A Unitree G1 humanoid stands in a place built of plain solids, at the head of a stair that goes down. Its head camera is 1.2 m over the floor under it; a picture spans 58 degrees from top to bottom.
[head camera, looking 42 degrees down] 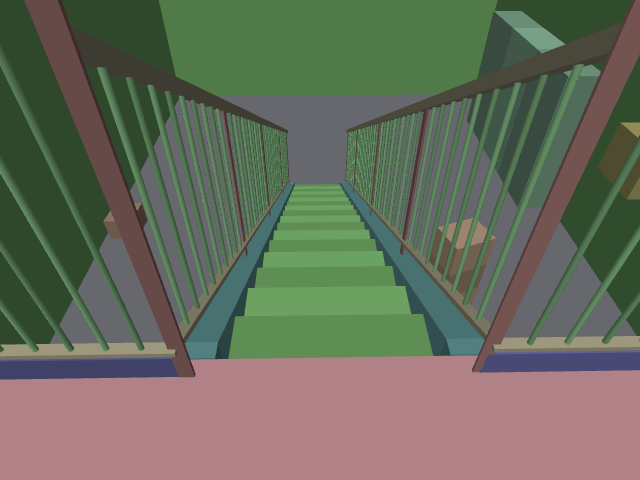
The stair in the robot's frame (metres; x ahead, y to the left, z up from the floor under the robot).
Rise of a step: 0.17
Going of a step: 0.30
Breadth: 0.74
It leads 1 degrees to the left of straight ahead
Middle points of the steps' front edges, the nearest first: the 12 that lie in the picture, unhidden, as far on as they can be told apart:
0.78 -0.04 0.00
1.08 -0.04 -0.17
1.38 -0.03 -0.34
1.67 -0.03 -0.51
1.98 -0.02 -0.68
2.28 -0.02 -0.84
2.57 -0.01 -1.01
2.88 -0.01 -1.18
3.18 0.00 -1.35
3.48 0.00 -1.52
3.78 0.01 -1.69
4.07 0.01 -1.86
